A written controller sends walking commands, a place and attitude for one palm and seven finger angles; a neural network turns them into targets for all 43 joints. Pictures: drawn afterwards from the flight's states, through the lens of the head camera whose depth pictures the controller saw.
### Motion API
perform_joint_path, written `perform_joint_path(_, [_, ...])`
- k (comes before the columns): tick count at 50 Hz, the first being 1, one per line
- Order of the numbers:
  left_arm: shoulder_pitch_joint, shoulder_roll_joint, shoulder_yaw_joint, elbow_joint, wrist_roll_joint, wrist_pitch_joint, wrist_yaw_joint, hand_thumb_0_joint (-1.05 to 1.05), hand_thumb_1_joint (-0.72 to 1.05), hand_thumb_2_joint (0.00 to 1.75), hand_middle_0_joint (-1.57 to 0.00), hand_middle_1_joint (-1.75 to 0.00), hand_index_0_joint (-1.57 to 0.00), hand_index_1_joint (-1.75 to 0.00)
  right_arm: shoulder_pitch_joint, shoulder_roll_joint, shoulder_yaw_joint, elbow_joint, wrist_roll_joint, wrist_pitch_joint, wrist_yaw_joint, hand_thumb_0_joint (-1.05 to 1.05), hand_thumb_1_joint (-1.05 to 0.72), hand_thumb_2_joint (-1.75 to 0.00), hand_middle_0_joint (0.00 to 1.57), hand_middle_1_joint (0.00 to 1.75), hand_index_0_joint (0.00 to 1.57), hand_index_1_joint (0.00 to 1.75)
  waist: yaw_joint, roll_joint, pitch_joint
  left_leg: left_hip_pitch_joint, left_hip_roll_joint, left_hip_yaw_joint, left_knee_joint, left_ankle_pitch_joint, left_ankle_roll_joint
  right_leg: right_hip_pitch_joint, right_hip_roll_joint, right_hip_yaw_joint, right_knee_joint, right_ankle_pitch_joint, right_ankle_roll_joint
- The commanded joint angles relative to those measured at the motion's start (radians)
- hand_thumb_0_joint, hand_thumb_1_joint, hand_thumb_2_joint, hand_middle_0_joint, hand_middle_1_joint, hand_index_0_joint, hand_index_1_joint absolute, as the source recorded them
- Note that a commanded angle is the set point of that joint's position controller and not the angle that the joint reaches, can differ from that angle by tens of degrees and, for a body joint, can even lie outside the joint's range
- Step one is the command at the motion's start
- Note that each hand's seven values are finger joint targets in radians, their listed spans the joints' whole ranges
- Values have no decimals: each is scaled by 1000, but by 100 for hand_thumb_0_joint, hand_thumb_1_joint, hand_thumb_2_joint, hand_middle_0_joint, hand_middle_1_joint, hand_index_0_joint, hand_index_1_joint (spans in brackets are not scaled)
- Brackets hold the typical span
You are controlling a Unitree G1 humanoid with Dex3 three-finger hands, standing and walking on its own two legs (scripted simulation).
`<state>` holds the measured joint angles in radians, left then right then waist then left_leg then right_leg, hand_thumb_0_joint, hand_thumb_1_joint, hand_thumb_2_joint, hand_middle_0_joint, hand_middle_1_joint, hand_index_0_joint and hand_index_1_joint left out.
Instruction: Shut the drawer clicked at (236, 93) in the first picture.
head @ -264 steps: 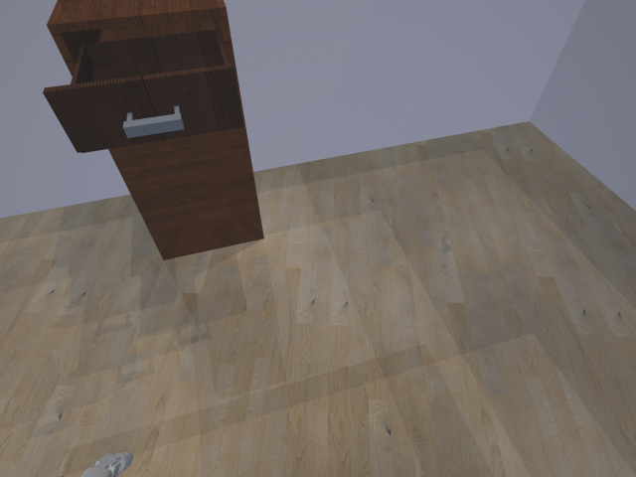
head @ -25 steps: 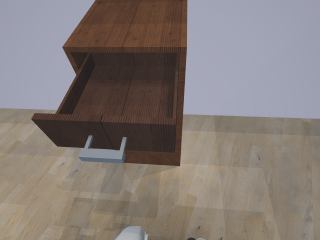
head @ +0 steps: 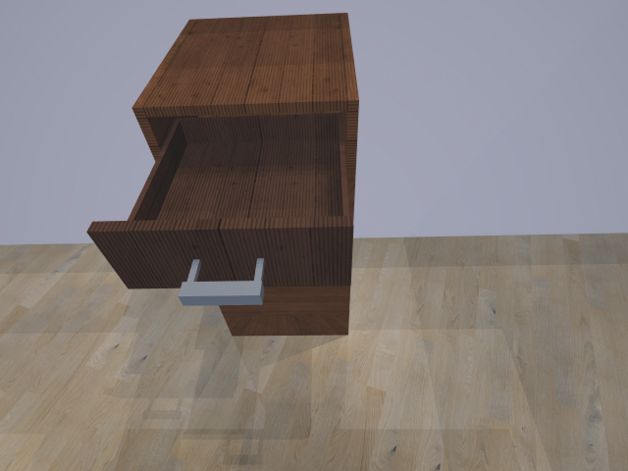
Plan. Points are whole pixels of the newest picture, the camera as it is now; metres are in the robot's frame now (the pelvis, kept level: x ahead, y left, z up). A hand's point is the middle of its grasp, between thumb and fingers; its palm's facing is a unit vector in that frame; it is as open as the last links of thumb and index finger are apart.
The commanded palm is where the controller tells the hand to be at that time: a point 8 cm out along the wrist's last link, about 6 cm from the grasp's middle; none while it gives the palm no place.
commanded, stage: come to a stop and stand still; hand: left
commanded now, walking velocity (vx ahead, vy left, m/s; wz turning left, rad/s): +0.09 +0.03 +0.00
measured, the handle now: (225, 279) +0.36 +0.15 +0.04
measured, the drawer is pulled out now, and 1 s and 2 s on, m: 0.29 0.29 0.27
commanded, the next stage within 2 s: look again from close up in 0.78 s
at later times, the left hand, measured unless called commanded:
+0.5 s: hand out of the picture +0.04 +0.18 -0.16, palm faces +0.04 -0.98 -0.20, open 7.3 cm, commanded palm none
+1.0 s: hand out of the picture +0.04 +0.16 -0.16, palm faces +0.03 -0.98 -0.18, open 7.3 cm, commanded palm none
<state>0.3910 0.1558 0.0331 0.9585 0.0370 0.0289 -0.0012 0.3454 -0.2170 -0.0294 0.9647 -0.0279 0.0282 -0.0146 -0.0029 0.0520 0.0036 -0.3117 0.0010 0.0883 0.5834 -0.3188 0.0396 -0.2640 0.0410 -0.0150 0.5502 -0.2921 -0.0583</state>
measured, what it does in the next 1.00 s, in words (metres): steps on the spot: left foot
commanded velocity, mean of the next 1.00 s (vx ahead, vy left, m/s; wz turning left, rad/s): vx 0.00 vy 0.00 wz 0.00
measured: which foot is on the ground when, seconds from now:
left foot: up 0.00-0.22, down 0.24-1.00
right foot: down 0.00-1.00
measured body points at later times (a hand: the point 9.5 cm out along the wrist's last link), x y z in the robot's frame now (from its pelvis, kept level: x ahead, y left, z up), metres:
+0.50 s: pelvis +0.04 +0.01 +0.01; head +0.05 +0.00 +0.46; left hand +0.04 +0.23 -0.14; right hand +0.04 -0.21 -0.15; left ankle +0.05 +0.11 -0.73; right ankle +0.00 -0.08 -0.73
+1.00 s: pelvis +0.05 +0.00 +0.01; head +0.05 +0.00 +0.46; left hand +0.04 +0.21 -0.15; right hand +0.05 -0.22 -0.15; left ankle +0.05 +0.11 -0.73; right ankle +0.00 -0.08 -0.73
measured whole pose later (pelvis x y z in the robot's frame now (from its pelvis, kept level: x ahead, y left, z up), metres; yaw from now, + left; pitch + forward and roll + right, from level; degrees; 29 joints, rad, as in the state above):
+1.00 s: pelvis +0.05 +0.00 +0.01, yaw +0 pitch -1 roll +1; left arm 0.32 0.13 -0.03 1.11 0.01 -0.01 0.04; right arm 0.28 -0.15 0.02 1.13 0.00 -0.02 -0.04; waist 0.00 0.01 0.02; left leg -0.15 -0.02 0.06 0.39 -0.21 0.02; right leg -0.07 0.04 -0.01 0.39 -0.29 -0.05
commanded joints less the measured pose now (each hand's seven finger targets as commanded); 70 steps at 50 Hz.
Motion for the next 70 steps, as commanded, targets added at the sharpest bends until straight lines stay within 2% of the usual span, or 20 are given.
perform_joint_path(1, [43, 159, 27, -35, -12, -51, 33, 0, 90, 90, -20, -30, -20, -30, -35, -61, -18, -76, 6, -28, 0, 0, -90, -90, 20, 30, 20, 30, 8, -230, 5, -241, -3, -70, 318, -174, -16, 140, -311, 457, -400, -268, -193])
perform_joint_path(2, [28, 139, 21, -30, -13, -58, 38, 0, 90, 90, -20, -30, -20, -30, -37, -58, -16, -63, 6, -33, 4, 0, -90, -90, 20, 30, 20, 30, -1, -191, 41, -259, 14, -84, 366, -143, -16, 127, -306, 432, -383, -162, -195])
perform_joint_path(4, [-14, 116, 10, -19, -12, -67, 39, 0, 90, 90, -20, -30, -20, -30, -14, -33, -13, -31, 8, -36, 6, 0, -90, -90, 20, 30, 20, 30, -26, -115, 77, -227, 25, -71, 361, -92, -27, 97, -274, 312, -344, 53, -188])
perform_joint_path(6, [-29, 119, 6, -9, -9, -67, 37, 0, 90, 90, -20, -30, -20, -30, -3, 1, -1, -16, 16, -39, 3, 0, -90, -90, 20, 30, 20, 30, -30, -96, 84, -132, 21, -41, 186, -101, -36, 82, -250, 223, -308, 222, -175])
perform_joint_path(8, [-28, 122, 0, 13, -13, -63, 34, 0, 90, 90, -20, -30, -20, -30, 13, 28, 14, 11, 17, -48, -5, 0, -90, -90, 20, 30, 20, 30, -21, -144, 68, -1, -3, -14, 3, -40, -43, 75, -215, 173, -254, 294, -139])
perform_joint_path(10, [-41, 111, -9, 32, -25, -57, 30, 0, 90, 90, -20, -30, -20, -30, 67, 31, 22, 53, 19, -57, -12, 0, -90, -90, 20, 30, 20, 30, -34, -134, 53, 153, -4, -30, -170, 96, -44, 4, -166, 138, -204, 168, -77])
perform_joint_path(11, [-36, 94, -14, 33, -26, -55, 28, 0, 90, 90, -20, -30, -20, -30, 77, 16, 21, 61, 19, -65, -15, 0, -90, -90, 20, 30, 20, 30, -26, -101, 45, 190, 25, -61, -209, 138, -36, -4, -133, 122, -169, 128, -47])
perform_joint_path(12, [-19, 67, -20, 40, -31, -51, 25, 0, 90, 90, -20, -30, -20, -30, 65, -21, 18, 63, 15, -72, -20, 0, -90, -90, 20, 30, 20, 30, -8, 3, 53, 183, 90, -138, -215, 206, -11, -26, -98, 104, -143, 76, -21])
perform_joint_path(13, [-1, 50, -22, 43, -32, -49, 26, 0, 90, 90, -20, -30, -20, -30, 54, -49, 17, 62, 11, -74, -23, 0, -90, -90, 20, 30, 20, 30, 6, 58, 40, 146, 160, -207, -229, 238, 22, 2, -73, 81, -134, 37, -6])
perform_joint_path(14, [-4, 44, -24, 52, -30, -47, 28, 0, 90, 90, -20, -30, -20, -30, 38, -58, 18, 59, 8, -68, -27, 0, -90, -90, 20, 30, 20, 30, 14, 36, 70, 84, 174, -213, -232, 206, 37, 38, -62, 73, -145, 22, -2])
perform_joint_path(15, [-7, 48, -26, 69, -27, -38, 30, 0, 90, 90, -20, -30, -20, -30, 10, -42, 22, 70, 8, -66, -26, 0, -90, -90, 20, 30, 20, 30, 21, 124, 98, 34, 159, -227, -273, 144, 36, 62, -71, 62, -143, 5, 1])
perform_joint_path(16, [1, 52, -27, 72, -26, -36, 31, 0, 90, 90, -20, -30, -20, -30, -3, -32, 26, 69, 11, -66, -27, 0, -90, -90, 20, 30, 20, 30, 27, 148, 129, 15, 157, -236, -296, 152, 41, 73, -68, 63, -143, 17, 6])
perform_joint_path(19, [12, 57, -36, 95, -29, -44, 30, 0, 90, 90, -20, -30, -20, -30, -7, -17, 31, 76, 17, -65, -29, 0, -90, -90, 20, 30, 20, 30, 24, 11, 109, 55, 119, -189, -242, 201, 24, 86, -100, 89, -185, 117, 2])
perform_joint_path(21, [-7, 58, -39, 97, -30, -49, 32, 0, 90, 90, -20, -30, -20, -30, 13, -14, 32, 86, 19, -66, -30, 0, -90, -90, 20, 30, 20, 30, 6, -69, 71, 114, 109, -160, -220, 271, 12, 89, -116, 97, -192, 194, 2])
perform_joint_path(25, [-21, 64, -42, 96, -32, -55, 38, 0, 90, 90, -20, -30, -20, -30, 19, -30, 34, 106, 20, -66, -28, 0, -90, -90, 20, 30, 20, 30, -4, -106, 6, 175, 107, -148, -204, 342, 6, 118, -133, 92, -187, 270, 6])
perform_joint_path(32, [-15, 72, -43, 106, -32, -54, 44, 0, 90, 90, -20, -30, -20, -30, -3, -29, 37, 123, 22, -62, -28, 0, -90, -90, 20, 30, 20, 30, 0, -76, 36, 188, 104, -142, -216, 374, 4, 119, -137, 99, -198, 305, 10])
perform_joint_path(41, [-3, 73, -45, 121, -33, -52, 45, 0, 90, 90, -20, -30, -20, -30, -13, -18, 40, 138, 24, -58, -28, 0, -90, -90, 20, 30, 20, 30, 3, -47, 73, 186, 100, -139, -237, 316, 3, 106, -138, 110, -224, 265, 10])
perform_joint_path(51, [8, 67, -47, 126, -32, -54, 46, 0, 90, 90, -20, -30, -20, -30, -11, -13, 38, 144, 25, -55, -26, 0, -90, -90, 20, 30, 20, 30, 2, -82, 83, 184, 97, -134, -245, 258, 0, 94, -138, 118, -242, 230, 11])
perform_joint_path(60, [28, 58, -48, 130, -32, -59, 49, 0, 90, 90, -20, -30, -20, -30, 1, -3, 36, 154, 24, -56, -26, 0, -90, -90, 20, 30, 20, 30, 2, -82, 63, 183, 94, -127, -231, 261, -5, 103, -145, 125, -241, 269, 11])
perform_joint_path(70, [43, 53, -50, 134, -33, -59, 50, 0, 90, 90, -20, -30, -20, -30, 12, 8, 37, 162, 24, -55, -28, 0, -90, -90, 20, 30, 20, 30, 3, -67, 76, 169, 91, -122, -221, 246, -9, 95, -141, 134, -246, 266, 17])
